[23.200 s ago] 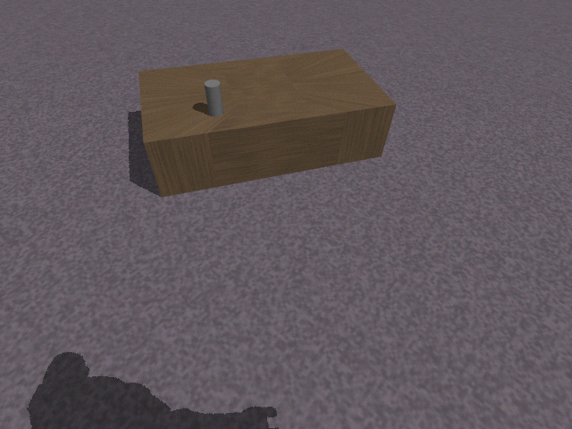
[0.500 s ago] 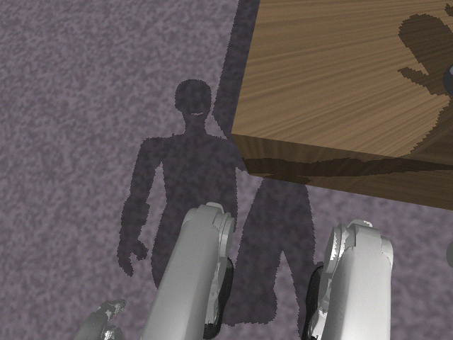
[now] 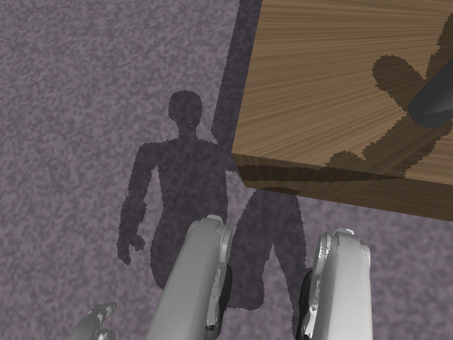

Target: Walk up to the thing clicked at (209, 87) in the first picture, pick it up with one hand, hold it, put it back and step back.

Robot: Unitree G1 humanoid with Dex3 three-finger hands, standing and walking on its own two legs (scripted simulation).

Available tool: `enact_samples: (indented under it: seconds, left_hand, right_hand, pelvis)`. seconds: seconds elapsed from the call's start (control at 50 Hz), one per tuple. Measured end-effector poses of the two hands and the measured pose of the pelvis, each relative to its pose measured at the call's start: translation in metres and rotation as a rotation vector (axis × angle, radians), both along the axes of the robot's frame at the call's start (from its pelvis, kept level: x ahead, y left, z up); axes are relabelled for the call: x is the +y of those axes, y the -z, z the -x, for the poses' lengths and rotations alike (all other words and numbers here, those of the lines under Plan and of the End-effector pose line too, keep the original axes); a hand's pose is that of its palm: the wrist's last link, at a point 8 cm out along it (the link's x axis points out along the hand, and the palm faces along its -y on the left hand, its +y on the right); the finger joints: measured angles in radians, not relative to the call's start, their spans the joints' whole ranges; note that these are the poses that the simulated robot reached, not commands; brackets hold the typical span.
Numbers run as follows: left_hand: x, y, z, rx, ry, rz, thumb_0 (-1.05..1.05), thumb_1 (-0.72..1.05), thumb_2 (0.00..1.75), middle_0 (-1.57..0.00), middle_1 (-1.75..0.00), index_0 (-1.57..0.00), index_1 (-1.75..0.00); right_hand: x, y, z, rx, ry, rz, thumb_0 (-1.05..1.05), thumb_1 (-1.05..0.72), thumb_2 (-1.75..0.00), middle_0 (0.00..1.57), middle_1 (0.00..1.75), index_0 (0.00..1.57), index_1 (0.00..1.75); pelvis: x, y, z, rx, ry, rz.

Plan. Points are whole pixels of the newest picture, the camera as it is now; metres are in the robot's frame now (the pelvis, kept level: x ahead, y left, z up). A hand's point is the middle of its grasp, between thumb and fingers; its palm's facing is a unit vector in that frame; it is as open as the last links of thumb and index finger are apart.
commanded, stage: rise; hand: right
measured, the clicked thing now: out of the picture +0.54 -0.31 -0.05
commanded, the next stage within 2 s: home in 0.04 s
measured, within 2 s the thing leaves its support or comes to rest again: neither
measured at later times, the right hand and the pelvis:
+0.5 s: hand out of the picture +0.45 -0.43 +0.17, palm faces +0.51 +0.76 -0.41, open 17.4 cm; pelvis +0.03 -0.02 +0.18, yaw -3 degrees
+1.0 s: hand out of the picture +0.28 -0.27 +0.20, palm faces +0.29 +0.90 -0.33, open 17.3 cm; pelvis +0.08 -0.02 +0.28, yaw -7 degrees
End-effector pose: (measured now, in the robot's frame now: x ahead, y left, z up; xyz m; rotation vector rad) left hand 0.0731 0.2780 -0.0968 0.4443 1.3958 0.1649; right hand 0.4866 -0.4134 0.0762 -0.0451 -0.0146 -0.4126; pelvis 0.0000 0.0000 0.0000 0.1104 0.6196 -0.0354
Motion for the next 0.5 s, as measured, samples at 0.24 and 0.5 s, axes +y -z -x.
enact_samples:
  seconds: [0.24,0.5]
  left_hand:
    - [-0.016,-0.078,-0.007,0.031,-0.044,0.074,0.0,0.9,0.89,-0.2,-0.3,-0.2,-0.31]
    - [-0.029,-0.182,-0.025,-0.026,-0.047,0.054,0.0,0.9,0.89,-0.2,-0.29,-0.2,-0.3]
  right_hand:
    - [-0.028,-0.055,0.022,0.348,0.169,0.156,-0.01,0.51,-0.06,0.06,0.06,0.07,0.06]
    - [-0.048,-0.118,0.078,0.533,0.266,0.137,-0.01,0.54,-0.06,0.06,0.06,0.06,0.06]
  pelvis:
    - [-0.004,-0.083,-0.012,-0.034,0.009,0.006]
    - [-0.016,-0.18,-0.034,-0.144,0.052,0.005]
